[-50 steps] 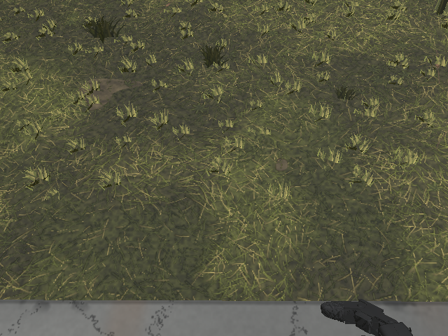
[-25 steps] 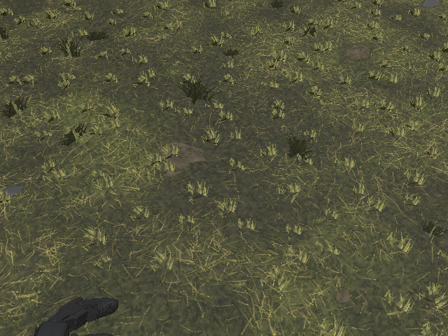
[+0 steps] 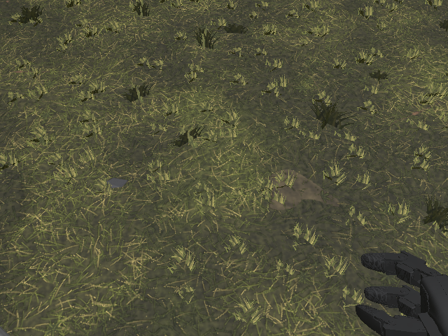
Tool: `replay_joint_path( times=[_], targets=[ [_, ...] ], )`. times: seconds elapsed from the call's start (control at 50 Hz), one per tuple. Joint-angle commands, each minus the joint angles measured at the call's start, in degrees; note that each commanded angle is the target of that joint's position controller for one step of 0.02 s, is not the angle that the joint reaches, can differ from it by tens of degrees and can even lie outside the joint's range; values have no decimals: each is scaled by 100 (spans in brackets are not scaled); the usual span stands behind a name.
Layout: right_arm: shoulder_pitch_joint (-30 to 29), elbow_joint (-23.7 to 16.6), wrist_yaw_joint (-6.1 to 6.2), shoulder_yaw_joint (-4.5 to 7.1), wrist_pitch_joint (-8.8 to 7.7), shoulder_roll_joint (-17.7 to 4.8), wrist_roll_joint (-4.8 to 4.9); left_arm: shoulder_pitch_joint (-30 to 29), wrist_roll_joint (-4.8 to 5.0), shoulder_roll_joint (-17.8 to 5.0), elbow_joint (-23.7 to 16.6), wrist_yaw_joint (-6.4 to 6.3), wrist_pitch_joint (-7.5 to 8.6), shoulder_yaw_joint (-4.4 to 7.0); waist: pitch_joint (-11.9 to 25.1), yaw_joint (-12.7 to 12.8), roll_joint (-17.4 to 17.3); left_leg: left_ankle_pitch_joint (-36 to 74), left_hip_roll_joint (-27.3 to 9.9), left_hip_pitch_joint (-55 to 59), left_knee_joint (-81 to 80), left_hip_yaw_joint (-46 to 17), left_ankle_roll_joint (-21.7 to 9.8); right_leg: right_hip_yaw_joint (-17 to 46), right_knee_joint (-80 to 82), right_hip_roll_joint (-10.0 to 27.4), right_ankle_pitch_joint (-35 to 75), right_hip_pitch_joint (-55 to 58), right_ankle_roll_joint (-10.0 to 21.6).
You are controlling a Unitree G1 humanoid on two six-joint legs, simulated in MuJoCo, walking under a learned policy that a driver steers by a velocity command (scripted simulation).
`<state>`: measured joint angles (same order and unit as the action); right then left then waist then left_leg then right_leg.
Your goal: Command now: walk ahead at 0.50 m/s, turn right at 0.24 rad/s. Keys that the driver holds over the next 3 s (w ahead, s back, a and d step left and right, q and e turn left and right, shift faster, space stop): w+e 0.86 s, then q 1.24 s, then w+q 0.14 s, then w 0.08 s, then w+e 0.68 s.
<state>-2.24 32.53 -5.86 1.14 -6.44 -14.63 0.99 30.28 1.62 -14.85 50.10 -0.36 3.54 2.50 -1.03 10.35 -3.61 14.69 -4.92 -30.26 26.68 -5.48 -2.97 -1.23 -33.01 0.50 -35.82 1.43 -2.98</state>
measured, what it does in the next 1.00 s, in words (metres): goes down, turning right: left foot 0.11 m lower, then right foot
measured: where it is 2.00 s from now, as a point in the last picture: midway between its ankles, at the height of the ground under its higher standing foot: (307, 309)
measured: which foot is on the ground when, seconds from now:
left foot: up 0.00-0.04, down 0.06-0.58, up 0.60-1.00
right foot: down 0.00-0.06, up 0.08-0.56, down 0.58-1.00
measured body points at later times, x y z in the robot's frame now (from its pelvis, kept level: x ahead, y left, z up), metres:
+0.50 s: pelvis +0.28 +0.02 -0.07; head +0.30 +0.01 +0.38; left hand +0.56 +0.18 -0.14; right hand +0.20 -0.24 -0.20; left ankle +0.16 +0.15 -0.80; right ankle +0.42 -0.14 -0.76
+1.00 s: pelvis +0.53 -0.08 -0.06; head +0.56 -0.10 +0.39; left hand +0.72 +0.14 -0.17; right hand +0.61 -0.39 -0.14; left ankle +0.75 -0.04 -0.77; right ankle +0.42 -0.12 -0.80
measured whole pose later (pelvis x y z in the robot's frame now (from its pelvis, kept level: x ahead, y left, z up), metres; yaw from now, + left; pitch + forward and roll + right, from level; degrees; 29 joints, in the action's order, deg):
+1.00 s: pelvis +0.53 -0.08 -0.06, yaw -31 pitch +3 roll -1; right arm 1.6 40.8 -1.1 2.8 -5.6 -14.9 -0.9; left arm 19.3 0.7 -14.9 42.5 -1.2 2.0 4.1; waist -0.9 4.2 -2.4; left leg 4.5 -0.9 -33.0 30.0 -3.9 1.0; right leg 8.9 -25.0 -7.0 -18.9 -7.8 4.0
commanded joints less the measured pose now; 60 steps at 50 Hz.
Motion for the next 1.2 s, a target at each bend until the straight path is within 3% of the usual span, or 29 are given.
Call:
replay_joint_path(
  times=[0.02, 0.04, 0.06, 0.08, 0.1, 0.12, 0.14, 0.18, 0.22, 0.32, 0.46, 0.52, 0.56, 0.58, 0.6, 0.62, 0.64, 0.68, 0.7, 0.76, 0.86, 0.96, 1.02, 1.04, 1.06, 1.08, 1.12, 1.16, 1.2],
  targets=[
    [668, 103, 109, 309, -43, -624, -4, -211, 38, -898, -267, -26, -83, 268, -113, -836, 259, 437, 53, 1367, -700, 88, -4, 1028, -915, 747, 2278, -795, 856],
    [1614, 373, 184, 397, -36, -748, -92, -210, -14, -881, -259, -5, -89, 282, 436, -1331, 208, 484, 74, 2885, -359, 372, 44, 815, -2091, 454, 2368, -1513, 671],
    [2649, 627, 234, 450, 4, -870, -158, -143, -46, -577, -272, -10, -83, 225, 1034, -1813, -26, 931, -534, 4720, 500, -90, -34, 806, -3907, 166, 306, -3086, 384],
    [2896, 691, 263, 427, 58, -1084, -291, 782, -36, -1, -233, 13, -9, 65, 1988, -1402, -1266, 2890, -1391, 6085, 1910, -773, -123, 1096, -5809, 113, -1066, -4480, 242],
    [3265, 830, 216, 618, 205, -1492, -148, 1105, 152, -176, -436, 50, 139, 19, 2823, -1454, -2114, 1358, -1909, 6179, 1030, -2332, -842, 1365, -6366, 52, -588, -4936, 164],
    [3239, 1065, 212, 710, 298, -1642, -128, 658, 328, -244, -573, -15, 191, 37, 2496, -1435, -1406, -1967, -2277, 5440, -181, -3389, -1293, 1109, -6738, 160, 141, -5407, 102],
    [2317, 835, 257, 496, 261, -1010, -183, -312, 290, -681, -667, -170, 130, 183, 1139, -1397, 78, -2987, -1894, 3893, -1007, -2651, -1100, 681, -6047, 343, 1169, -5304, 132],
    [1429, 897, 276, 367, 36, -605, -232, -361, -6, -363, -684, -284, -69, 128, 473, -850, -110, -1739, -2027, 2183, -976, -2374, -1093, 982, -5648, 738, 1975, -4717, 184],
    [1165, 1122, 324, 339, -53, -420, -244, -414, -42, -285, -672, -241, -233, 224, 27, -595, -328, -1548, -1251, 1167, -1205, -785, -624, 1159, -4346, 811, 2411, -4032, 183],
    [1747, 1454, 655, 431, -90, -576, -208, -1411, -121, -59, -1081, -65, -165, 181, -7, -880, -46, -95, -1165, 2060, -1368, 278, -693, 1094, -2346, 586, 3502, -4423, 280],
    [2419, 1632, 776, 510, 151, -839, -89, -3022, -49, 27, -1736, 300, -158, 98, -467, -1403, 187, -394, -1108, 2917, -1383, 1240, -352, 163, -801, 331, 3879, -4400, 576],
    [2338, 1550, 791, 603, 248, -1174, -27, -3068, -83, -177, -1955, 389, -169, 193, -207, -1200, -41, 1945, -1118, 3176, -563, 1539, -221, -383, -636, -71, 2793, -3600, 880],
    [2265, 1508, 820, 631, 292, -1298, 22, -1945, -77, -599, -1797, 360, -187, 423, 451, -512, -165, 3136, -1036, 2869, 1132, 1707, -112, -531, -336, -478, 2609, -1923, 1222],
    [2147, 1402, 820, 585, 234, -1216, 2, -899, -69, -1039, -1549, 243, -224, 637, 956, 19, 177, 1970, -774, 1653, 2768, 1777, 120, 79, 32, -295, 3081, -140, 1520],
    [2791, 1123, 672, 283, 62, -305, -310, -886, 2, -1812, -1506, 162, -199, 733, 1496, -682, 1896, -4439, 335, -1011, 5154, 1473, 468, 3109, 134, 1381, 3277, 2047, 2578],
    [2282, 976, 542, 307, -220, -704, -111, -305, -79, -1522, -1628, 142, -148, 619, 2611, -205, 1404, -5011, 684, -1829, 5860, 2, 411, 5148, 1250, 1963, 2050, 2656, 3086],
    [1526, 809, 511, 414, -303, -963, 145, -436, -178, -1194, -1497, 144, -110, 530, 1781, -85, 1027, -4378, 406, -2376, 5691, -113, 275, 4360, 1486, 1728, 2029, 2184, 2677],
    [1379, 806, 622, 376, -250, -797, -74, -1505, -96, -805, -1625, 123, -60, 382, 684, -793, 262, -3527, -25, -1613, 4488, -5, 277, 3042, 1618, 1247, 3078, 40, 2173],
    [1564, 847, 639, 431, -150, -839, -148, -1829, -156, -693, -1727, 112, -45, 345, 551, -1068, 367, -3355, -159, -1060, 4145, -34, 343, 2669, 1742, 1064, 3548, -686, 2093],
    [1597, 826, 636, 418, 69, -679, -229, -1951, -147, -759, -1691, 76, -8, 360, 427, -1278, 448, -2889, -97, -416, 3430, 167, 572, 2043, 1939, 750, 4204, -1759, 2043],
    [370, 479, 636, 278, 89, -372, -190, -1308, -32, -887, -1335, -73, -49, 410, 245, -832, 715, -1236, 288, -202, 1339, 185, 673, 1700, 1841, 363, 3534, -1911, 1674],
    [56, 419, 475, 277, 1, -488, -180, -920, -84, -705, -983, -107, -104, 335, 338, -616, 935, -765, 475, 174, 398, 284, 426, 1652, 1146, 624, 4597, -1113, 1377],
    [563, 549, 420, 342, -60, -630, -200, -1142, -137, -678, -976, -103, -97, 309, 552, -930, 974, -985, 582, 796, -170, 412, 11, 1641, 358, 639, 5462, -655, 1136],
    [934, 646, 426, 384, -90, -796, -246, -1169, -180, -621, -1026, -102, -68, 291, 825, -1065, 811, 222, 401, 1552, -262, 254, -176, 1430, -256, 340, 5567, -780, 932],
    [1406, 669, 421, 432, -106, -1137, -351, -861, -288, -436, -1113, -93, -7, 216, 1540, -1043, 75, 2516, -452, 3170, 279, -690, -758, 1182, -1521, -87, 4204, -1705, 632],
    [1726, 825, 405, 395, -20, -990, -325, -154, -253, -374, -918, -69, -5, 144, 2257, -1035, -1027, 3300, -1558, 4411, 217, -2113, -1774, 832, -3048, -509, 581, -2830, 161],
    [1422, 730, 387, 333, 160, -753, -5, -815, -165, -879, -1053, -55, -149, 257, 1660, -1141, -352, 837, -1328, 3774, -246, -2533, -1605, 957, -3773, -199, 119, -3514, -83],
    [1049, 569, 441, 383, 333, -941, -32, -1547, -188, -877, -1246, -146, -328, 304, 847, -1155, 184, -460, -984, 2621, -627, -2160, -1308, 774, -3659, -107, 515, -3756, -101],
    [901, 514, 498, 408, 455, -942, -86, -1541, -179, -627, -1298, -223, -410, 277, 609, -952, -85, -1168, -537, 1814, -894, -1809, -1020, 693, -2790, -71, 800, -3261, -53]
  ],
)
